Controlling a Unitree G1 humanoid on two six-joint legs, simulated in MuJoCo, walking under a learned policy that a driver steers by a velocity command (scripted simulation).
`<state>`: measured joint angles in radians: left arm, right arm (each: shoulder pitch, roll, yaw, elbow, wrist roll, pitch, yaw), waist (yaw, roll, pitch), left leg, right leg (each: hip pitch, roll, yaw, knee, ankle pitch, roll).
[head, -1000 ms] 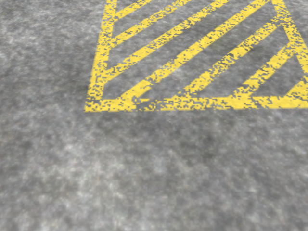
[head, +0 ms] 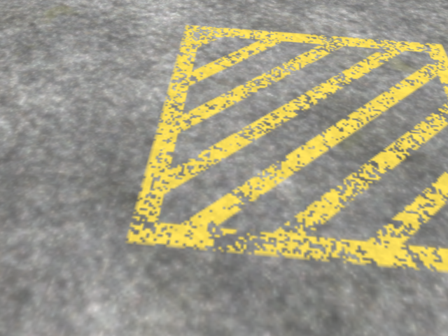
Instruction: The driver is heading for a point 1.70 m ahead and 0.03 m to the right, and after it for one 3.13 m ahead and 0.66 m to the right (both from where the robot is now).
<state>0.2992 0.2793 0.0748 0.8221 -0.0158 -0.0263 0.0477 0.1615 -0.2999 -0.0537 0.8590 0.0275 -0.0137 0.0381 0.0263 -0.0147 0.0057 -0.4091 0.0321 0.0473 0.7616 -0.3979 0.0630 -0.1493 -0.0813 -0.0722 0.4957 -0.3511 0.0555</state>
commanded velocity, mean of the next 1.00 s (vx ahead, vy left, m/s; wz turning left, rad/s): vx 0.46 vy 0.00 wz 0.17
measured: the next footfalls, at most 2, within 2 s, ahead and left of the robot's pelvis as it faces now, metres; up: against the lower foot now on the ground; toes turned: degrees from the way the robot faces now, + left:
left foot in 0.06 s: +0.08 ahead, +0.11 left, +0.00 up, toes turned +4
right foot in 0.52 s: +0.46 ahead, -0.04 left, +0.00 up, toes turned +9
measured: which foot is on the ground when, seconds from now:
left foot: up 0.00-0.04, down 0.06-0.54, up 0.56-1.00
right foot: down 0.00-0.04, up 0.06-0.50, down 0.52-1.00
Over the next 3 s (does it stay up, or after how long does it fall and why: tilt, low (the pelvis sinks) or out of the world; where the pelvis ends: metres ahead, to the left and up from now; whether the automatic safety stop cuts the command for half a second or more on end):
stays up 1.41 0.07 0.00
